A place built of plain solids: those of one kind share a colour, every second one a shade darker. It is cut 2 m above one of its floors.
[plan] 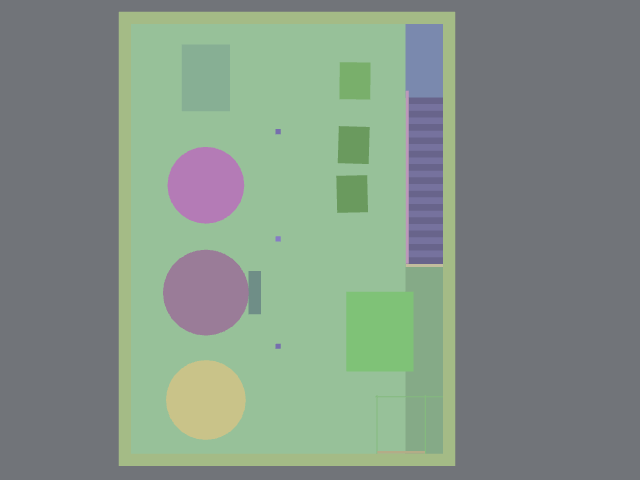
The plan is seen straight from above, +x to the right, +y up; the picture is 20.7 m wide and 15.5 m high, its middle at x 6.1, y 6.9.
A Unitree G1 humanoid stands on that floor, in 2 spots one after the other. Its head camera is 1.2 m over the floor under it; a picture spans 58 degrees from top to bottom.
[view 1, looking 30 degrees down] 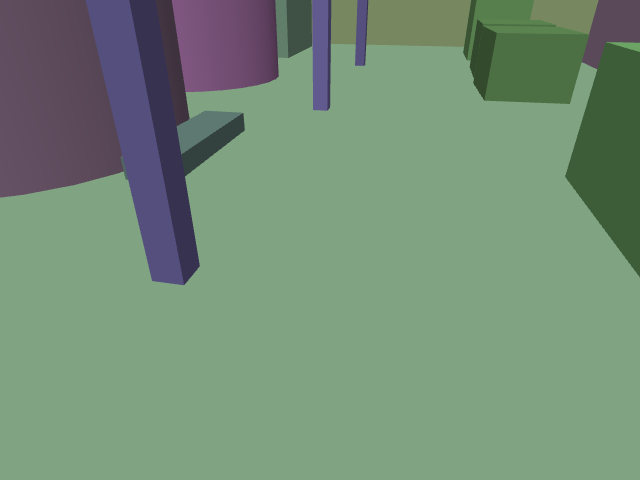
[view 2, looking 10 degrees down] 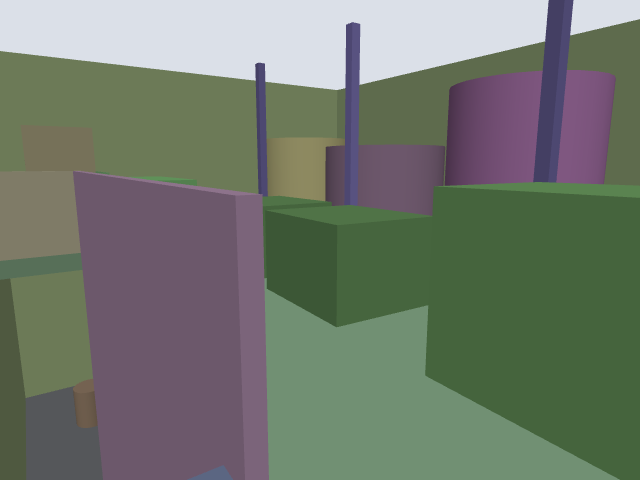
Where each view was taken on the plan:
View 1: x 5.80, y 1.90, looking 102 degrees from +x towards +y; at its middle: upper_floor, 2.40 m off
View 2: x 9.52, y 13.02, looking -124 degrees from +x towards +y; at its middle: malt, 3.31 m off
